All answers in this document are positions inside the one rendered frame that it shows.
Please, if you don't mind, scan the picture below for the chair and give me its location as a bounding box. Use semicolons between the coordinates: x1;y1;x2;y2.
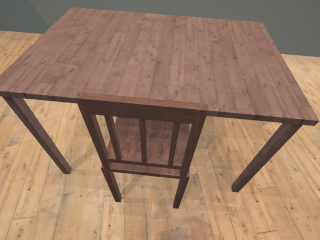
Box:
75;92;208;209

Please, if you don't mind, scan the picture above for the table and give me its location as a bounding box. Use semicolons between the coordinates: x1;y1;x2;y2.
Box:
0;7;319;193

